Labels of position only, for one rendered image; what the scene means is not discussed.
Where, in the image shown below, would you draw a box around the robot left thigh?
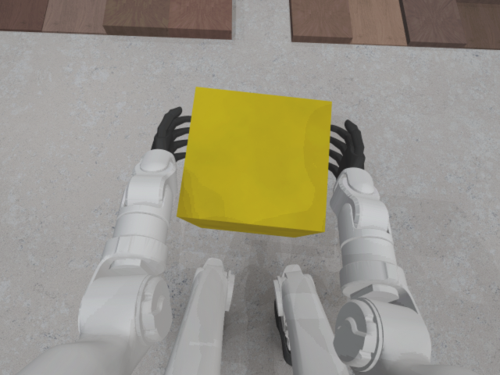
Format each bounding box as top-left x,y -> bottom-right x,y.
163,264 -> 235,375

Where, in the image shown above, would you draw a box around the robot left forearm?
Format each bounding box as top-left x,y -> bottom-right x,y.
78,149 -> 178,333

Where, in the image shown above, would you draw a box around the robot right forearm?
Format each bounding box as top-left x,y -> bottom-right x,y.
330,167 -> 431,343

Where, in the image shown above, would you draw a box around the robot thigh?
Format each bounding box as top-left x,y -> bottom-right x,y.
273,270 -> 349,375
163,264 -> 235,375

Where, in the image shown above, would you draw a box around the robot right hand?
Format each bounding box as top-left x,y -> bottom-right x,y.
328,120 -> 366,180

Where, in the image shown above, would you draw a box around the robot right thigh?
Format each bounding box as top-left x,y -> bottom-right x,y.
273,270 -> 349,375

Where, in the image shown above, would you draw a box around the robot left hand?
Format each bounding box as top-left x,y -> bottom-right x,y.
151,107 -> 191,162

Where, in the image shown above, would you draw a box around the carton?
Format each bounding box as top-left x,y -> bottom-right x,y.
177,87 -> 332,238

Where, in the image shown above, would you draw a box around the robot left upper arm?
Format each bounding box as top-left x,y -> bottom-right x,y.
16,273 -> 173,375

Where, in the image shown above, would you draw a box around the robot right upper arm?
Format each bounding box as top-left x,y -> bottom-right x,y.
333,297 -> 480,375

